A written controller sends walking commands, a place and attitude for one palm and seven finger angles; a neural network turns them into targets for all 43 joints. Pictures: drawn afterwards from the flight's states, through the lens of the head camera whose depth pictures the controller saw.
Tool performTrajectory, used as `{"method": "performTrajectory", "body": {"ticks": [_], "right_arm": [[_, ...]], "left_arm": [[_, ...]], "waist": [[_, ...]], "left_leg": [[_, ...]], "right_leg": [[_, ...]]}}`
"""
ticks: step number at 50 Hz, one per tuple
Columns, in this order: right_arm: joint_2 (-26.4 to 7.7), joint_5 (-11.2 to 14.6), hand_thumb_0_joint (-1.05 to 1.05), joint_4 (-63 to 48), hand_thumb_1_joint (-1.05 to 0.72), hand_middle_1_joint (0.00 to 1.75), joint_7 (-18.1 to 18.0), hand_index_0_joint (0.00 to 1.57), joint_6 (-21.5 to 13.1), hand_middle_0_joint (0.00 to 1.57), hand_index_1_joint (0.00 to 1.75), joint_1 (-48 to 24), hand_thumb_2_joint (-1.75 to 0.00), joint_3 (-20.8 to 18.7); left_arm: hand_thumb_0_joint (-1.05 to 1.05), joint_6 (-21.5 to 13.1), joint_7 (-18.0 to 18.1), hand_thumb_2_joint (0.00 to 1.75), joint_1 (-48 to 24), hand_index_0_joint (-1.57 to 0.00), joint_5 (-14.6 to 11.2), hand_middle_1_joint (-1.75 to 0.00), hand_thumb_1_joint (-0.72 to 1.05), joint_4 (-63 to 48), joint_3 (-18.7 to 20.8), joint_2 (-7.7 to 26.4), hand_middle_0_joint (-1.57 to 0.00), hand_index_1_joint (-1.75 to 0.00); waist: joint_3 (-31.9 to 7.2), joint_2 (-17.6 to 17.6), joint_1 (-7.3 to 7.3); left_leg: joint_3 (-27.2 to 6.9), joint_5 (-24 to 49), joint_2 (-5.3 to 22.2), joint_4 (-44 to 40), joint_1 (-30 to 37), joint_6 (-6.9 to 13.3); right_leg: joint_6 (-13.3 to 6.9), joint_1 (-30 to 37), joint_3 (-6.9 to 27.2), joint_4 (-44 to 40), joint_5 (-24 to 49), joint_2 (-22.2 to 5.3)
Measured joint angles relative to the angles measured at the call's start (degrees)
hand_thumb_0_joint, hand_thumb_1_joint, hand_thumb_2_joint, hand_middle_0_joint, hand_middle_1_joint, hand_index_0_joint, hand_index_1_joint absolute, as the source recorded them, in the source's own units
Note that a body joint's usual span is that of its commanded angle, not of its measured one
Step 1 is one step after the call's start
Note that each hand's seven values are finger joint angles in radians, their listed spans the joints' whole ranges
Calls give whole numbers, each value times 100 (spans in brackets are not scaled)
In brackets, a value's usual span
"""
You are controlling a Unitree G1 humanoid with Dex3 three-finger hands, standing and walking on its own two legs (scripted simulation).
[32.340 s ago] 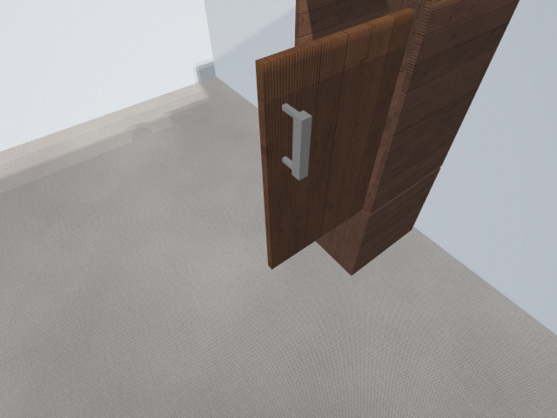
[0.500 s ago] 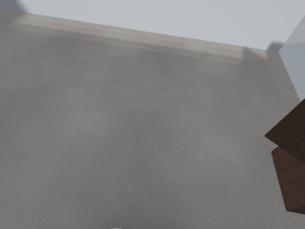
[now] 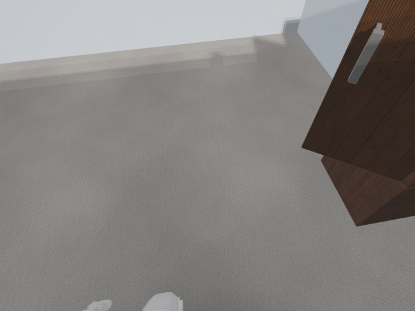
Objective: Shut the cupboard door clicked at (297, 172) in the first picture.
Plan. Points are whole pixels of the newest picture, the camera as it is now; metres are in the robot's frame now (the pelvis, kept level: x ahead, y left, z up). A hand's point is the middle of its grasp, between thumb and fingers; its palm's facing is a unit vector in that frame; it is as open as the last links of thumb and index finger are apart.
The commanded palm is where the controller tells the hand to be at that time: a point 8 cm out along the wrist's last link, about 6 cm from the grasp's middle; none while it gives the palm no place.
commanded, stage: turn to face it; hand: left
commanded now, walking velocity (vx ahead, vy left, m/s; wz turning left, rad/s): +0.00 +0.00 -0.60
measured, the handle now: (365, 54) +0.69 -0.37 +0.10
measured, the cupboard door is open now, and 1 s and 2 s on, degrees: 54 54 54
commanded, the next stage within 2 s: take the last steps up to it in 0.62 s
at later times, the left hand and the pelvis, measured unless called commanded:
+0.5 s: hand (132, 279) +0.20 +0.19 -0.16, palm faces -0.27 -0.94 -0.23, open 7.4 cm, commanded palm none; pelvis +0.04 +0.02 +0.00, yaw -16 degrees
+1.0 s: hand (150, 274) +0.21 +0.15 -0.18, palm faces -0.42 -0.90 -0.13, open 7.4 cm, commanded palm none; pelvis +0.10 +0.00 +0.00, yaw -26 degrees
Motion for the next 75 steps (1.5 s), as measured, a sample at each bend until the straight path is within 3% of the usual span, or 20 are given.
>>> {"method": "performTrajectory", "body": {"ticks": [5,8,10,13,16,24,27,31,35,39,43,44,47,51,55,60,67,69,72,75], "right_arm": [[89,21,1,-169,-91,30,25,20,-86,20,29,-154,-90,33],[139,40,1,-244,-91,30,0,20,-198,20,29,-166,-90,85],[162,5,1,-277,-91,30,-19,20,-300,20,29,-121,-90,119],[284,-80,1,-282,-91,30,-34,20,-326,20,29,-56,-90,218],[346,-112,1,-262,-91,30,-57,20,-299,20,29,75,-90,275],[302,-104,1,-14,-91,30,-35,21,-246,20,30,347,-90,204],[230,-58,1,87,-91,30,-6,21,-198,20,30,500,-90,135],[42,-6,1,318,-91,30,-54,20,-1,20,29,368,-90,28],[69,3,1,368,-91,30,-33,20,-13,20,29,251,-90,13],[208,-3,1,344,-91,30,-3,20,-68,20,29,213,-90,51],[348,-44,1,318,-91,30,4,20,-232,20,29,285,-90,123],[353,-62,1,288,-91,30,6,20,-308,20,29,345,-90,139],[478,-156,1,281,-91,30,-18,20,-458,20,29,463,-90,186],[569,-153,0,349,-91,30,-67,20,-530,20,29,812,-90,229],[587,-122,0,529,-91,30,-81,20,-586,20,29,1122,-90,219],[578,-130,1,714,-91,30,-62,20,-589,20,29,1399,-90,146],[542,-124,1,1005,-91,30,-5,20,-486,20,29,1690,-90,75],[530,-42,1,1134,-91,30,22,20,-389,20,29,1613,-90,70],[466,4,1,1144,-91,30,14,20,-257,20,29,1176,-90,31],[447,-52,1,889,-91,30,16,20,-292,20,29,770,-90,1]], "left_arm": [[1,44,-29,90,175,-21,27,-30,91,93,13,27,-20,-30],[1,86,-30,90,246,-21,-3,-30,91,128,54,80,-20,-30],[1,141,-33,90,265,-21,-48,-30,91,133,90,133,-20,-30],[1,211,-56,90,178,-20,-29,-30,91,158,159,252,-20,-30],[1,241,-126,90,60,-20,-20,-30,91,127,187,303,-20,-30],[1,207,-151,90,-227,-20,-21,-30,91,33,102,233,-19,-30],[1,86,-141,90,-225,-20,-13,-30,91,-19,36,206,-20,-30],[1,-94,-16,90,-174,-20,5,-30,91,112,-40,-32,-20,-30],[1,-84,61,90,-4,-20,0,-30,91,245,-77,-149,-20,-30],[1,-64,65,90,147,-20,24,-30,91,373,-70,-176,-20,-30],[1,-36,0,90,328,-21,4,-30,91,485,-17,-135,-20,-30],[1,-20,-21,90,403,-21,-8,-30,91,499,-4,-125,-20,-30],[1,117,-89,90,507,-20,26,-30,91,591,69,-25,-20,-30],[1,136,-234,90,437,-20,88,-30,91,611,135,81,-20,-30],[1,82,-272,90,309,-20,81,-30,91,533,137,128,-20,-30],[1,89,-285,90,34,-20,76,-30,91,554,91,134,-19,-30],[1,-131,-293,90,-396,-20,47,-30,91,519,22,83,-19,-30],[1,-344,-218,90,-463,-20,37,-30,91,501,35,31,-19,-30],[1,-415,-83,90,-378,-20,11,-30,91,547,-10,-144,-20,-30],[0,-363,52,90,-150,-20,14,-30,92,695,-20,-268,-20,-30]], "waist": [[-67,-178,82],[-108,-283,128],[-157,-315,129],[-88,-428,174],[-42,-371,165],[-15,-110,9],[-97,-73,-29],[-88,171,-74],[-119,90,-92],[-201,-67,-52],[-303,-222,13],[-368,-222,14],[-434,-386,-12],[-444,-426,-40],[-399,-389,-37],[-276,-341,-169],[-138,-180,-375],[-69,-125,-295],[-9,-41,-231],[-119,-36,-234]], "left_leg": [[-109,202,-157,-1095,159,-3],[-104,757,-256,-2308,613,34],[-91,1118,-229,-2730,775,257],[128,942,-122,-2622,877,513],[237,1024,19,-2927,1111,509],[598,984,300,-3088,1367,376],[740,706,353,-2663,1275,250],[156,-408,102,-862,608,163],[-6,-53,-120,-48,147,99],[-17,128,-172,-830,235,90],[95,592,-201,-2317,794,145],[73,768,-194,-2716,948,243],[245,875,-142,-2553,980,584],[372,1032,-34,-3259,1474,556],[514,1209,80,-3925,1949,500],[733,1087,216,-4186,2366,332],[857,295,561,-3454,2591,-63],[562,-210,654,-2012,2075,132],[25,-402,338,234,978,404],[73,-56,182,499,259,439]], "right_leg": [[66,34,347,-160,66,69],[166,-52,549,53,-70,133],[204,-274,604,563,-493,218],[255,-814,285,2192,-1325,210],[354,-1065,-108,2937,-1253,73],[344,-598,-445,1517,-915,-126],[173,-25,-467,193,69,-145],[-19,2,-345,247,-263,-33],[2,219,-167,-148,-40,-28],[21,360,-48,-361,23,-10],[82,401,35,-183,-167,49],[71,312,46,39,-326,94],[-17,-346,32,1653,-1129,136],[71,-1185,-189,3076,-416,-38],[210,-1632,-222,2998,201,-271],[247,-1764,-308,2001,530,-486],[-41,-926,-582,213,536,-305],[-67,-825,-605,289,665,-223],[-82,-604,-621,318,351,-120],[-116,-210,-651,-175,414,-41]]}}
